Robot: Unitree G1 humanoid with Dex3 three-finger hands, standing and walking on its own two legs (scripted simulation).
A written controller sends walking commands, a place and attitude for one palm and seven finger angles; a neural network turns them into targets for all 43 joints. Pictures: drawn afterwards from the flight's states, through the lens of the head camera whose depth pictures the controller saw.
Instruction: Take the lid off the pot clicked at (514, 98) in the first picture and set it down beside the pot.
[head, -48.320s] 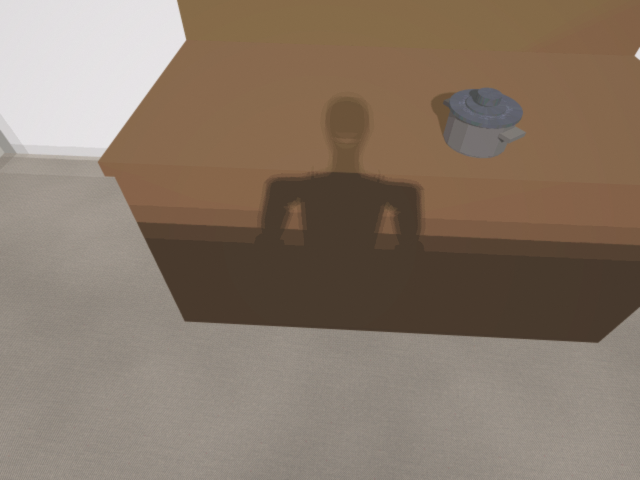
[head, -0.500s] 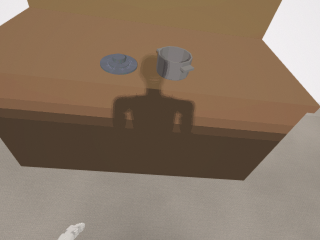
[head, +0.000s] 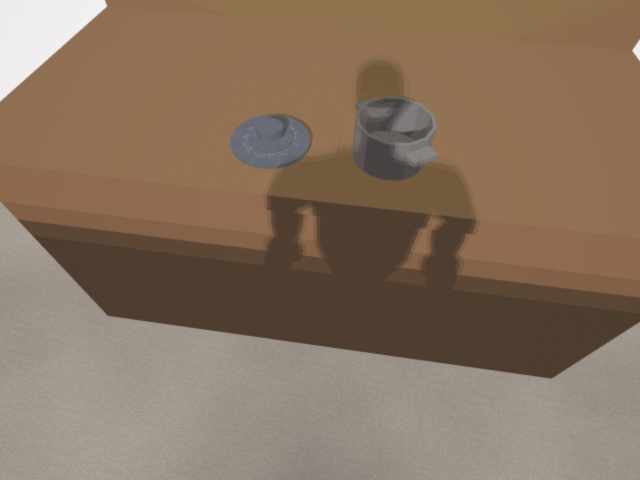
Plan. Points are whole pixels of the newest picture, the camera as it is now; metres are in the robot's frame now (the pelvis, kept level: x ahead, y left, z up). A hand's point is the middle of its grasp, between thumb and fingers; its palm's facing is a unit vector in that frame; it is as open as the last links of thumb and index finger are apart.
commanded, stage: stop stepping back and stand still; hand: left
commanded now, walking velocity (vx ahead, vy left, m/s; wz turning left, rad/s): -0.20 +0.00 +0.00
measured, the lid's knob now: (269, 129) +0.70 +0.13 +0.01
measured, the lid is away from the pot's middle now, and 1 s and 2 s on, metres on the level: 0.23 0.23 0.23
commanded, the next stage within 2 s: let the arm hang, fingers relaxed in 0.26 s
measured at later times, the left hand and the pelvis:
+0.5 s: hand out of the picture +0.09 +0.18 -0.18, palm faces +0.00 -0.98 -0.19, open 7.4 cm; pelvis +0.03 +0.01 +0.00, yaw -1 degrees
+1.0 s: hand out of the picture +0.11 +0.22 -0.18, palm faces +0.00 -0.98 -0.19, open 7.3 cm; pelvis +0.08 +0.04 +0.00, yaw -3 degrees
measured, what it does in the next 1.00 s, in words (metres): shifts its weight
